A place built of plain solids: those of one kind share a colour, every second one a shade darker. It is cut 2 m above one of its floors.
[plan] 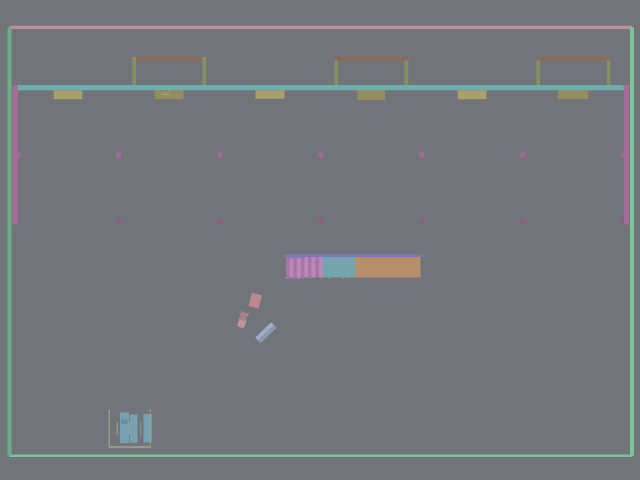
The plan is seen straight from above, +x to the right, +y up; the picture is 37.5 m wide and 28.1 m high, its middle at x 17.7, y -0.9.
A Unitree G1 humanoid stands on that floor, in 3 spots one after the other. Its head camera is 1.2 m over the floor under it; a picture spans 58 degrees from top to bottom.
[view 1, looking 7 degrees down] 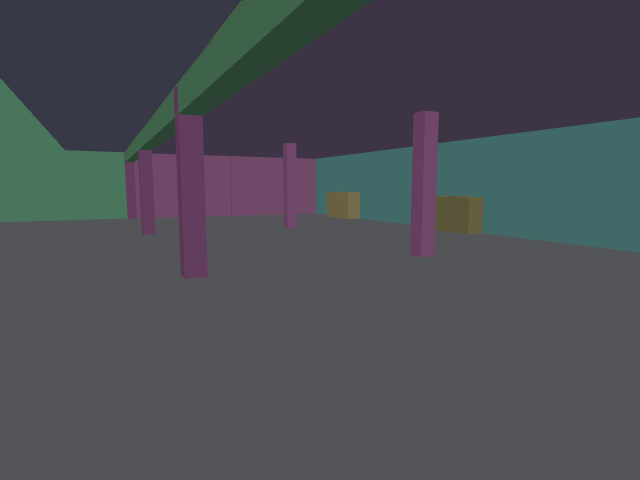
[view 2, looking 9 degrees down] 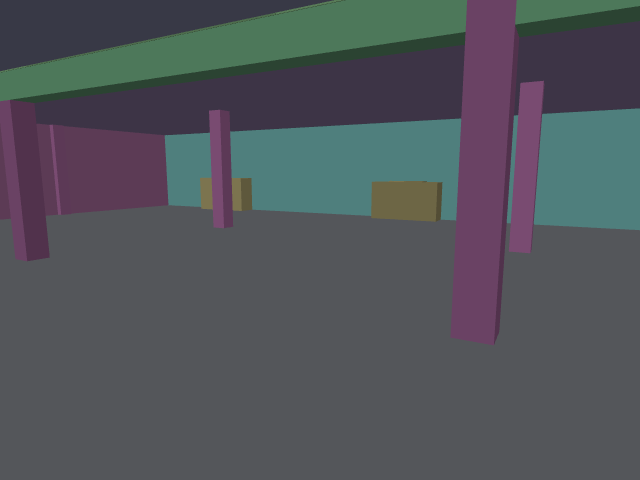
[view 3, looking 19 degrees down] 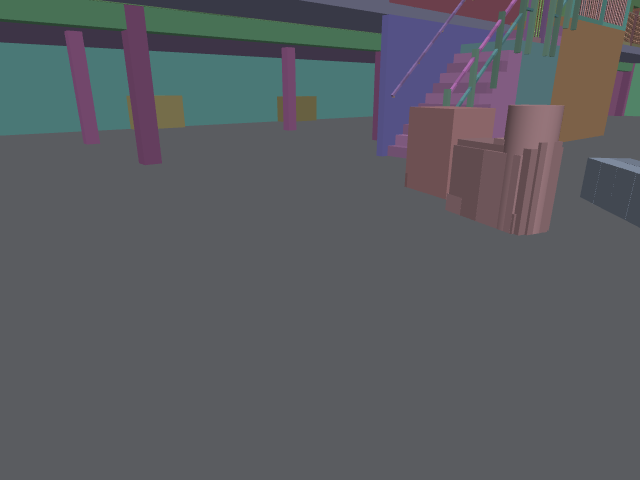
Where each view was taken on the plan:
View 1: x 17.74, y -0.95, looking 153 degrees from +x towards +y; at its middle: ground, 9.85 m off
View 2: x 12.31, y -3.10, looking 119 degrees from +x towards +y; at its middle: ground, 7.67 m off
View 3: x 9.21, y -7.60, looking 50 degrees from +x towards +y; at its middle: ground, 3.69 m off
